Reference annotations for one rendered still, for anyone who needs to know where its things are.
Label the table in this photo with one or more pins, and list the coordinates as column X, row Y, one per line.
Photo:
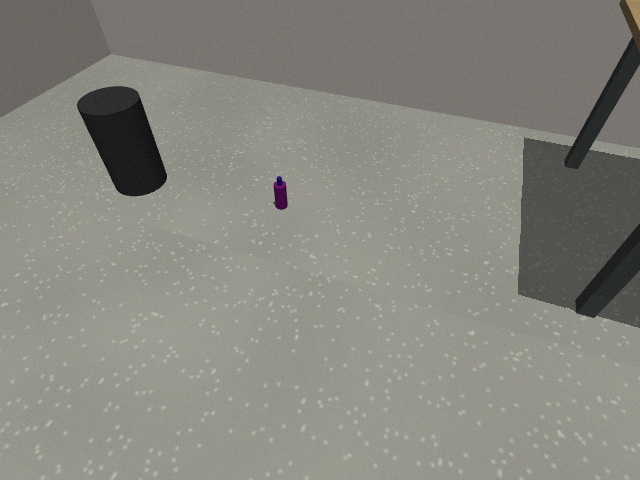
column 625, row 263

